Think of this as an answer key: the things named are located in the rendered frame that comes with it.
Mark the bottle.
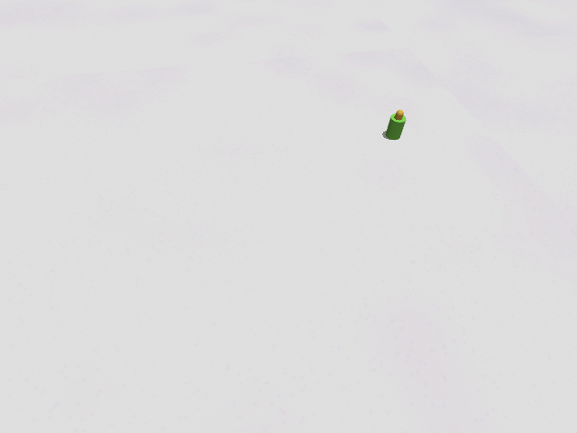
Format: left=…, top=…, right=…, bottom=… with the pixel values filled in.
left=386, top=110, right=406, bottom=140

